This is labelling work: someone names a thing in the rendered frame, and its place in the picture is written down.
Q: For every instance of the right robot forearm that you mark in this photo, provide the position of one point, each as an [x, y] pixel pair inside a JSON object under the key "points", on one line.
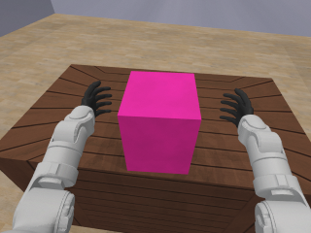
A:
{"points": [[274, 180]]}

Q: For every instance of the pedestal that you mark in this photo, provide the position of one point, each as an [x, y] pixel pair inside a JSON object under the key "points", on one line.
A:
{"points": [[216, 196]]}

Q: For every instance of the left robot upper arm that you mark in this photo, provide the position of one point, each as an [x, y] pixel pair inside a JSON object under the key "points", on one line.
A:
{"points": [[45, 210]]}

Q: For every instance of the carton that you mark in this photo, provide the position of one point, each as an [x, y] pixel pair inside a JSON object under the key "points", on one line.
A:
{"points": [[159, 120]]}

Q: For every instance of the robot left hand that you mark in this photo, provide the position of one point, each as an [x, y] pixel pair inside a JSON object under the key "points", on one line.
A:
{"points": [[91, 97]]}

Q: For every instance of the right robot upper arm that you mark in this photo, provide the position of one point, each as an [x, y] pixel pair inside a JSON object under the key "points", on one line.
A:
{"points": [[282, 217]]}

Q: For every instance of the robot right hand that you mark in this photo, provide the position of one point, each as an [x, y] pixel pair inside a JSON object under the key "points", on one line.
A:
{"points": [[244, 106]]}

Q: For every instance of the left robot forearm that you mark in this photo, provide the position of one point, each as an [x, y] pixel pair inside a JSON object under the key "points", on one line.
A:
{"points": [[59, 168]]}

